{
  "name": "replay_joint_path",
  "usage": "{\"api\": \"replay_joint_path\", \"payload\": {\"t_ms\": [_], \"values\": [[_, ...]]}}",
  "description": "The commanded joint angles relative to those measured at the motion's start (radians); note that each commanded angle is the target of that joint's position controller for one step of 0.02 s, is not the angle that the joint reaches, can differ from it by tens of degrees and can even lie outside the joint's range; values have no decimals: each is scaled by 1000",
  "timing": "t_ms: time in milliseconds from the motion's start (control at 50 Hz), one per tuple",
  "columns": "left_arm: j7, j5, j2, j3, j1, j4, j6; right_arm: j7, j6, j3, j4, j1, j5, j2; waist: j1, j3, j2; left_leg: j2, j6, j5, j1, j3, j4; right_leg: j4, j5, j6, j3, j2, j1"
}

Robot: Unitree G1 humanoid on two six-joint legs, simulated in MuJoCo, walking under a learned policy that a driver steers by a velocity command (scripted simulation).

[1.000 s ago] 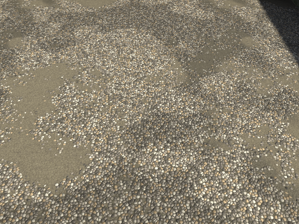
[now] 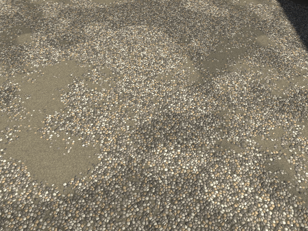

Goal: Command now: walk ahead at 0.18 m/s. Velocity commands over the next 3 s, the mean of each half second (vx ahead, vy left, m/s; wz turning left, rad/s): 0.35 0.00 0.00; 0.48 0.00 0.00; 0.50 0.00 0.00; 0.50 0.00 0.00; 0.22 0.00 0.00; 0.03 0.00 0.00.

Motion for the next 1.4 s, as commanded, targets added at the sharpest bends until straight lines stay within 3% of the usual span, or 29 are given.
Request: {"api": "replay_joint_path", "payload": {"t_ms": [20, 160, 240, 300, 380, 440, 520, 580, 620, 660, 700, 740, 760, 800, 920, 940, 980, 1000, 1040, 1060, 1080, 1140, 1200, 1220, 1280, 1320, 1340, 1360, 1400], "values": [[-5, 2, 52, 1, -79, -68, -14, 8, -32, 3, -71, -42, -1, -45, -6, 6, -32, 101, -17, -19, 10, -134, -195, -190, 58, -23, 110, -77, 9], [0, -9, 87, 12, -89, -70, -22, 16, -42, -8, -74, -74, 3, -60, -25, 5, 14, 98, 16, 235, 43, -101, -118, -82, 243, -44, 69, -59, 12], [-17, 2, 76, 18, -56, -96, -29, 5, -9, -20, -79, -53, 11, -87, -12, -130, -6, 123, 20, 564, 93, -82, 0, -3, 527, -39, 1, -56, 67], [4, -8, 66, 16, -59, -99, -15, -5, -5, -17, -70, -37, -2, -67, -32, -174, 35, 96, 3, 433, 84, -54, 5, 17, 466, -52, 22, -57, 93], [7, -2, 59, 11, -137, -132, 2, 3, -8, -1, -104, -107, -4, -29, -35, -55, 11, 87, 0, 307, -8, -55, 18, 43, 331, -39, 37, -46, 17], [-8, 9, 41, -3, -127, -129, -16, -4, -24, -2, -105, -93, 15, -68, -7, -10, 33, 117, 6, 35, -56, -137, -54, 25, 8, -18, 24, -7, -33], [-1, 0, 96, 11, -148, -143, -25, 4, -26, -2, -145, -129, 1, -64, -24, 11, -4, 102, 14, 251, -81, -81, 37, 59, 286, -33, 53, -38, -37], [8, -3, 75, 14, -94, -121, -31, -9, -33, -4, -114, -31, 0, -57, -25, -146, -27, 91, 2, 119, -24, -80, 33, 70, 168, -48, 49, -32, 55], [4, -3, 75, 10, -173, -159, -20, -1, -29, -2, -151, -136, -2, -53, -27, -10, -3, 95, 1, 273, -76, -60, 68, 76, 330, -42, 58, -42, -36], [-4, 1, 51, 5, -122, -143, -23, -3, -38, 1, -121, -46, 2, -52, -17, -123, 4, 100, -8, 127, -22, -91, 34, 77, 129, -34, 40, -17, 10], [-7, 5, 50, 1, -127, -143, -27, -5, -41, -1, -130, -84, 8, -59, -4, -59, 27, 113, 4, 110, -26, -114, 11, 58, 68, -21, 37, -9, -35], [-17, 9, 117, 29, -119, -146, -27, -5, -10, -21, -141, -96, 2, -99, -8, -101, -8, 132, 11, 589, 6, -67, 103, 97, 552, -25, 5, -40, -2], [-1, -1, 80, 17, -120, -135, -26, -2, -22, -8, -138, -90, -14, -43, -37, -145, 27, 99, 0, 397, 6, -42, 106, 107, 431, -32, 47, -40, 29], [5, -2, 20, -2, -155, -150, -28, -8, -38, 4, -121, -70, 7, -32, -9, -95, 27, 98, -11, 141, -2, -98, 13, 58, 128, -21, 32, -18, -4], [-4, -1, 51, 3, -145, -141, -26, -3, -44, -1, -136, -81, 7, -60, -8, -42, 19, 104, -1, 138, -6, -108, 5, 38, 88, -17, 44, -16, -36], [-2, 1, 93, 13, -161, -148, -21, 6, -36, -4, -160, -126, -5, -52, -25, -18, 1, 104, 6, 295, -41, -66, 70, 68, 311, -29, 55, -35, -43], [3, -1, 41, 3, -133, -140, -31, -2, -44, 0, -120, -18, 1, -50, -18, -129, -9, 92, -13, 155, 6, -89, 30, 67, 168, -34, 42, -25, 27], [2, -2, 31, -1, -143, -145, -32, -5, -46, -1, -125, -51, 8, -55, -8, -66, 4, 96, -10, 131, -7, -99, 14, 48, 122, -27, 38, -20, -16], [-18, 7, 107, 25, -126, -144, -28, -3, -12, -22, -148, -107, 2, -95, -4, -100, -16, 127, 5, 565, 17, -63, 104, 89, 552, -27, 4, -42, -4], [1, -6, 63, 14, -80, -106, -34, -14, -18, -9, -128, -48, 1, -43, -24, -185, 8, 97, -2, 223, 26, -62, 65, 87, 227, -34, 35, -24, 63], [-2, -10, 19, -1, -163, -149, -28, -12, -29, 5, -130, -82, 5, -28, -19, -78, 28, 96, -17, 182, -14, -84, 24, 67, 166, -22, 35, -19, 2], [-3, -4, 40, 1, -162, -148, -20, -5, -39, 2, -140, -106, 9, -45, -7, -22, 22, 101, -8, 122, -21, -100, 9, 39, 85, -15, 43, -16, -52], [-14, 9, 108, 27, -134, -145, -21, -8, -14, -22, -131, -72, -1, -94, -10, -86, -28, 120, 2, 504, -1, -63, 91, 92, 567, -41, -3, -59, 4], [2, -4, 68, 14, -77, -110, -33, -16, -21, -9, -119, -39, -2, -51, -21, -175, -3, 95, -3, 192, 23, -62, 61, 81, 229, -40, 40, -26, 63], [1, -1, 32, -2, -161, -147, -27, -5, -39, 1, -133, -92, 9, -42, -6, -31, 14, 97, -11, 103, -16, -99, 7, 37, 97, -23, 40, -21, -41], [-3, -2, 88, 10, -170, -153, -17, 6, -32, -1, -163, -147, -3, -39, -24, -5, 5, 102, -1, 275, -53, -58, 75, 66, 310, -29, 60, -37, -59], [0, 0, 51, 4, -136, -142, -27, -1, -41, 3, -131, -46, -1, -41, -15, -104, -2, 94, -12, 136, 0, -88, 28, 56, 143, -30, 47, -26, 5], [-1, -1, 41, -1, -141, -146, -30, -2, -44, 1, -129, -61, 5, -49, -7, -56, 9, 96, -11, 114, -15, -94, 15, 43, 113, -26, 43, -21, -24], [-12, 12, 97, 18, -161, -155, -23, -1, -23, -24, -136, -108, 1, -106, 7, -44, 3, 138, 12, 494, 11, -75, 82, 83, 432, -33, -11, -51, -64]]}}
Next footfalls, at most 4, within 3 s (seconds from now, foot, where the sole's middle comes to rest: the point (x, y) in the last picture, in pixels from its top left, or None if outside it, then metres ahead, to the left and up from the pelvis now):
none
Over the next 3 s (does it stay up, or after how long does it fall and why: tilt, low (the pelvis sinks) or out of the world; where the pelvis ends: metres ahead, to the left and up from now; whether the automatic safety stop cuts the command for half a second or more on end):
stays up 0.00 -0.01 -0.01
